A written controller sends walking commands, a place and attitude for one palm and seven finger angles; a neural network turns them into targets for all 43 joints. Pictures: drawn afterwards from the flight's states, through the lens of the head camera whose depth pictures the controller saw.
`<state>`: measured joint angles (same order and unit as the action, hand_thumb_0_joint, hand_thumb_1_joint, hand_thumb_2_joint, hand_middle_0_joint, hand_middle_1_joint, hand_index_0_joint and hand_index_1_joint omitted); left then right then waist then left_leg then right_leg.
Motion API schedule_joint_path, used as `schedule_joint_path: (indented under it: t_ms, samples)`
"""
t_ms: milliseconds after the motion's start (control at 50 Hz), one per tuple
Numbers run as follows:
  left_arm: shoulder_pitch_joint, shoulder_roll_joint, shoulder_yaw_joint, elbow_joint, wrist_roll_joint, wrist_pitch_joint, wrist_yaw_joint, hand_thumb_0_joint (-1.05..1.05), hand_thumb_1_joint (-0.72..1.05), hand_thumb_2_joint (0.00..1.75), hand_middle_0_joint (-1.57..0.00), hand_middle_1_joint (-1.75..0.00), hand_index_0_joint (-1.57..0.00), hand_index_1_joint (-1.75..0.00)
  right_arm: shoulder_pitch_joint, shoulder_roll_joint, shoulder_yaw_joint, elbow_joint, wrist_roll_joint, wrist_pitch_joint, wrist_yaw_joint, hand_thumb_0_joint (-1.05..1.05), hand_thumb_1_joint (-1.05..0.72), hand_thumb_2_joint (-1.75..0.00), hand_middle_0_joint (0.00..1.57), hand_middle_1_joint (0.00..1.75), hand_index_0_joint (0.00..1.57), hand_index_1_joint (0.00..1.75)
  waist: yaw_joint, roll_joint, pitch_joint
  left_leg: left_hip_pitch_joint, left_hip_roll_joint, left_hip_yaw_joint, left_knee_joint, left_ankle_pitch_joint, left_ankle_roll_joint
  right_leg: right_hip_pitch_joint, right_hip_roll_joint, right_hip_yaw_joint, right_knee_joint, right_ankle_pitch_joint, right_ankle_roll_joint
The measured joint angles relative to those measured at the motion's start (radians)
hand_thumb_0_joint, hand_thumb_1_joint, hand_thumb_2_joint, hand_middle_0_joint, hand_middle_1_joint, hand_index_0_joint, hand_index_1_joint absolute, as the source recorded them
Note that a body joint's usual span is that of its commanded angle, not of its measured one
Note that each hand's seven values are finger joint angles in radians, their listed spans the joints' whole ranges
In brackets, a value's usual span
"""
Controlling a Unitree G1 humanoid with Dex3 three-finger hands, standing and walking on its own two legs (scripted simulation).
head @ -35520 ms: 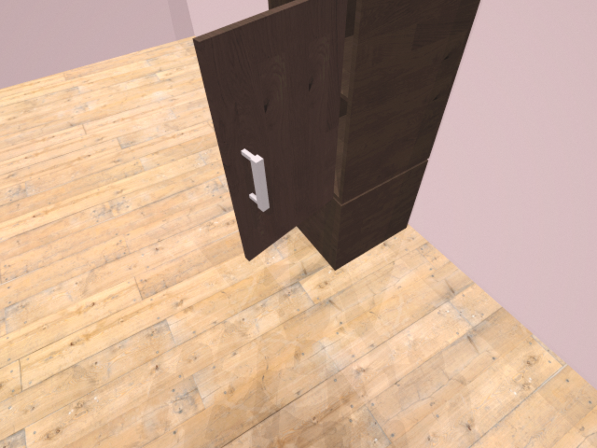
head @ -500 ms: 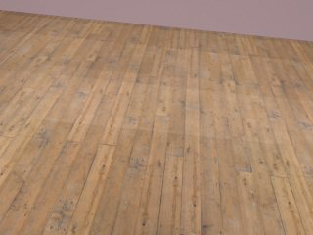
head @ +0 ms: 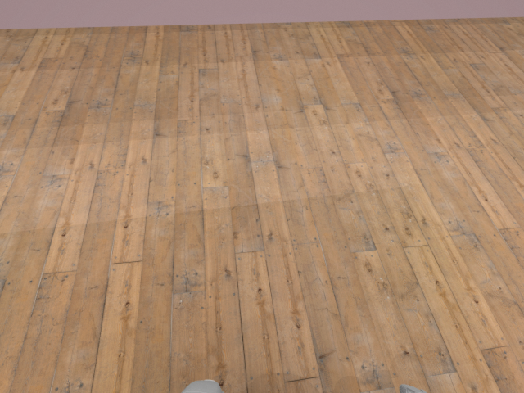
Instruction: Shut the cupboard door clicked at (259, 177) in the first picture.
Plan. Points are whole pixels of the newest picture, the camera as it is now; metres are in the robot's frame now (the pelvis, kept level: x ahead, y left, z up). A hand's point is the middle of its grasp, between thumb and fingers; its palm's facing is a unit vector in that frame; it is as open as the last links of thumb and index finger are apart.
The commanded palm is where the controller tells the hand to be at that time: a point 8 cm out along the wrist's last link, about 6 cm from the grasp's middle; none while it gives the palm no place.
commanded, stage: turn to face it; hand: left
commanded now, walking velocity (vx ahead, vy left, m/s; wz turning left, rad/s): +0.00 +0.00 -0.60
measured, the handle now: out of the picture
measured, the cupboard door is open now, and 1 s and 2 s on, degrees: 62 62 62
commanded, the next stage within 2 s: none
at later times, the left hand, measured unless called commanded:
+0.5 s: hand (180, 351) +0.19 +0.16 -0.15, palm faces -0.33 -0.91 -0.27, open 7.4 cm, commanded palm none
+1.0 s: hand (178, 348) +0.20 +0.17 -0.18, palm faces -0.52 -0.83 -0.18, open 7.4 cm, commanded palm none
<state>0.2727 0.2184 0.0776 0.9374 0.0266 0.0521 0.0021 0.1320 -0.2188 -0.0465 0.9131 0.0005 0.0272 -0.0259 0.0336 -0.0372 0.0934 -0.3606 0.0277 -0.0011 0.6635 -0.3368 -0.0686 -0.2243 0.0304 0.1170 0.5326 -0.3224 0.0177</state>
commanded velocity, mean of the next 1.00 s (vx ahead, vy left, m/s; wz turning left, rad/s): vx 0.00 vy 0.00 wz -0.60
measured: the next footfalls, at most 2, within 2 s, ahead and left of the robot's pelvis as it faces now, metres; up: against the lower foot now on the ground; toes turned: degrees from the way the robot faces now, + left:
left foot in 0.02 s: +0.07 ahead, +0.12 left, +0.00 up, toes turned +0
right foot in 0.48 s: +0.00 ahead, -0.12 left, +0.00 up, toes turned -23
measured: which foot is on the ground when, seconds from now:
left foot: up 0.00-0.00, down 0.02-0.48, up 0.50-0.86, down 0.88-1.00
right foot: down 0.00-0.02, up 0.04-0.46, down 0.48-0.88, up 0.90-1.00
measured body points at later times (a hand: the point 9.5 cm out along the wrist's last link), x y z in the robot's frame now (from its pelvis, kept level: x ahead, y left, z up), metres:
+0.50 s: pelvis +0.00 +0.00 -0.01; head +0.03 -0.03 +0.44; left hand +0.21 +0.20 -0.13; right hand -0.05 -0.27 -0.16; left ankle +0.03 +0.13 -0.72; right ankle -0.04 -0.11 -0.74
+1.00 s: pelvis +0.03 +0.03 +0.01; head +0.09 +0.04 +0.45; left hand +0.23 +0.21 -0.16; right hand -0.02 -0.24 -0.11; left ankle +0.09 +0.11 -0.73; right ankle -0.07 -0.07 -0.66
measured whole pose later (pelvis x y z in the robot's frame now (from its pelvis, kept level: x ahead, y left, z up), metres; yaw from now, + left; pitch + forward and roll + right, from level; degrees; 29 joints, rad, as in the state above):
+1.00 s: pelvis +0.03 +0.03 +0.01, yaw -36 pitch +0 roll -2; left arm 0.22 0.27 0.09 0.91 0.02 0.09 -0.03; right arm 0.18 -0.19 0.00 0.86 -0.02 0.01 -0.03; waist 0.03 -0.06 0.07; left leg -0.26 0.06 0.10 0.55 -0.29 0.03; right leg -0.45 0.04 0.04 1.03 -0.48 0.03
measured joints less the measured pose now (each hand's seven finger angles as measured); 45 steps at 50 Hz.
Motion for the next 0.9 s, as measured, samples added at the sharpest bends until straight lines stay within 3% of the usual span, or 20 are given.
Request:
schedule_joint_path:
  t_ms: [40,80,140,200,360,420,480,540,580,640,780,860,900]
  samples:
    - [-0.009,0.019,0.007,0.000,-0.009,0.012,-0.002,0.00,0.90,0.90,-0.21,-0.30,-0.21,-0.30,0.000,0.007,0.007,-0.010,-0.005,-0.021,-0.001,0.01,-0.91,-0.90,0.19,0.30,0.20,0.30,-0.001,-0.012,-0.007,0.030,0.001,0.021,-0.069,0.098,0.042,-0.038,0.005,0.016,0.096,-0.071,0.005]
    - [-0.027,0.040,0.013,-0.002,-0.011,0.025,-0.003,0.00,0.90,0.90,-0.20,-0.30,-0.21,-0.30,0.002,0.020,0.021,-0.020,-0.015,-0.026,0.001,0.01,-0.91,-0.90,0.19,0.30,0.20,0.30,0.007,-0.024,-0.005,0.042,0.014,0.057,-0.048,0.057,0.078,-0.107,0.011,-0.011,0.294,-0.197,0.001]
    - [-0.053,0.063,0.023,-0.016,-0.004,0.032,-0.017,0.00,0.90,0.90,-0.20,-0.30,-0.20,-0.30,0.021,0.036,0.037,-0.036,-0.025,-0.023,0.001,0.01,-0.91,-0.90,0.20,0.30,0.20,0.30,0.000,-0.017,-0.010,0.080,0.042,0.087,-0.096,0.049,0.089,-0.191,0.003,-0.085,0.524,-0.207,0.012]
    - [-0.083,0.076,0.026,-0.042,-0.003,0.032,-0.031,0.00,0.91,0.90,-0.20,-0.29,-0.20,-0.30,0.037,0.039,0.044,-0.038,-0.027,-0.019,0.000,0.01,-0.91,-0.90,0.20,0.30,0.20,0.30,-0.005,-0.002,-0.006,0.113,0.062,0.114,-0.157,0.080,0.088,-0.226,-0.023,-0.128,0.578,-0.156,0.026]
    - [-0.131,0.064,0.017,-0.079,-0.002,0.036,-0.042,0.00,0.91,0.90,-0.20,-0.29,-0.20,-0.30,0.080,0.018,0.025,-0.014,-0.025,-0.019,0.009,0.01,-0.90,-0.90,0.20,0.30,0.21,0.30,-0.031,0.034,-0.001,0.145,0.101,0.217,-0.185,0.079,0.078,-0.190,-0.071,-0.164,0.390,-0.108,0.033]
    - [-0.143,0.048,0.004,-0.085,-0.003,0.029,-0.043,0.00,0.91,0.90,-0.20,-0.29,-0.20,-0.30,0.097,-0.002,0.013,-0.002,-0.025,-0.015,0.014,0.01,-0.90,-0.90,0.20,0.30,0.21,0.30,-0.048,0.053,0.001,0.140,0.125,0.250,-0.140,0.050,0.062,-0.127,-0.066,-0.183,0.245,-0.094,0.018]
    - [-0.137,0.041,-0.010,-0.099,-0.001,0.006,-0.044,0.00,0.91,0.90,-0.20,-0.29,-0.20,-0.30,0.126,-0.023,0.000,0.007,-0.017,-0.005,0.020,0.01,-0.90,-0.90,0.20,0.30,0.20,0.30,-0.052,0.056,-0.016,0.105,0.147,0.275,-0.027,-0.010,0.035,-0.033,-0.061,-0.191,0.038,0.025,-0.020]
    - [-0.136,0.005,-0.028,-0.089,-0.003,-0.014,-0.028,0.00,0.90,0.90,-0.20,-0.29,-0.20,-0.30,0.112,-0.057,-0.013,0.023,-0.013,0.030,0.012,0.01,-0.91,-0.90,0.20,0.30,0.20,0.30,-0.058,0.097,-0.006,-0.009,0.117,0.133,0.259,-0.167,0.012,-0.051,-0.033,-0.178,0.077,-0.015,-0.042]
    - [-0.121,-0.011,-0.035,-0.088,-0.006,-0.015,-0.019,0.00,0.90,0.90,-0.20,-0.30,-0.20,-0.30,0.100,-0.063,-0.016,0.025,-0.014,0.040,0.008,0.01,-0.91,-0.90,0.20,0.30,0.20,0.30,-0.057,0.096,-0.006,-0.074,0.084,0.083,0.398,-0.149,0.001,-0.041,-0.027,-0.158,0.046,0.008,-0.042]
    - [-0.100,-0.018,-0.038,-0.079,-0.007,-0.011,-0.013,0.00,0.90,0.90,-0.20,-0.30,-0.21,-0.30,0.081,-0.056,-0.015,0.013,-0.015,0.036,0.014,0.01,-0.91,-0.90,0.19,0.30,0.20,0.30,-0.053,0.076,-0.005,-0.130,0.065,0.050,0.452,-0.069,-0.015,-0.026,-0.018,-0.124,-0.014,0.049,-0.045]
    - [-0.064,-0.014,-0.034,-0.058,-0.001,-0.009,-0.016,0.00,0.90,0.90,-0.21,-0.30,-0.21,-0.30,0.044,-0.028,-0.007,-0.018,-0.012,0.025,0.016,0.01,-0.91,-0.90,0.19,0.30,0.20,0.30,-0.029,0.035,-0.011,-0.102,0.037,0.010,0.264,-0.060,-0.025,-0.031,0.009,-0.055,-0.047,0.076,-0.037]
    - [-0.048,0.002,-0.020,-0.047,0.000,0.001,-0.015,0.00,0.90,0.90,-0.21,-0.30,-0.21,-0.30,0.025,-0.009,0.004,-0.035,-0.003,0.006,0.010,0.01,-0.91,-0.90,0.19,0.30,0.20,0.30,-0.011,0.005,-0.018,-0.003,0.005,0.015,0.029,-0.027,-0.013,-0.061,0.020,-0.006,-0.003,0.057,-0.014]
    - [-0.044,0.017,-0.011,-0.040,-0.009,0.013,-0.014,0.00,0.90,0.90,-0.21,-0.30,-0.21,-0.30,0.025,0.001,0.013,-0.043,-0.005,-0.015,0.006,0.01,-0.91,-0.90,0.19,0.30,0.20,0.30,-0.010,-0.012,-0.023,0.043,0.000,0.032,-0.080,0.067,0.031,-0.096,0.027,0.014,0.070,0.007,-0.008]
